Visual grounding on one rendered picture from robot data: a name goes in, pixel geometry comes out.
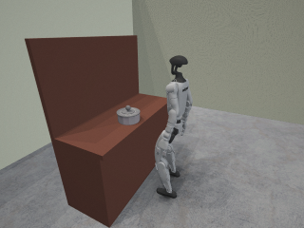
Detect right robot upper arm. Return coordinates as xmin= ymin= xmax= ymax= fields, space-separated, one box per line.
xmin=185 ymin=79 xmax=193 ymax=106

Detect robot torso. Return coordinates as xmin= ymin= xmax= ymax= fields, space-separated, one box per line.
xmin=166 ymin=79 xmax=188 ymax=136

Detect robot right forearm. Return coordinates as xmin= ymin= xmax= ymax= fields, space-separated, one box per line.
xmin=181 ymin=105 xmax=192 ymax=123

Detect table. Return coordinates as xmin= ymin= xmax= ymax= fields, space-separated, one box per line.
xmin=25 ymin=35 xmax=169 ymax=228

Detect left robot upper arm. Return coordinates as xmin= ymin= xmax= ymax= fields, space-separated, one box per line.
xmin=165 ymin=83 xmax=180 ymax=117

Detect left robot thigh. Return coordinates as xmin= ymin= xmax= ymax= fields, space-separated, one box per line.
xmin=154 ymin=129 xmax=176 ymax=168

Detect pot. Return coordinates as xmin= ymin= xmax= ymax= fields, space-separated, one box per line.
xmin=117 ymin=114 xmax=141 ymax=125

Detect lid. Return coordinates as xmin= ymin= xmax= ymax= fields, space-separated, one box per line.
xmin=116 ymin=107 xmax=141 ymax=118

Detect right robot hand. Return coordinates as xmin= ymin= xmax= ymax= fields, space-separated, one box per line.
xmin=180 ymin=123 xmax=187 ymax=136

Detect left robot hand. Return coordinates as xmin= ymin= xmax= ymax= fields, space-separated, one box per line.
xmin=156 ymin=139 xmax=169 ymax=158

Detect robot left forearm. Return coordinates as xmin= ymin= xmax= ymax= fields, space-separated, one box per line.
xmin=162 ymin=109 xmax=177 ymax=141

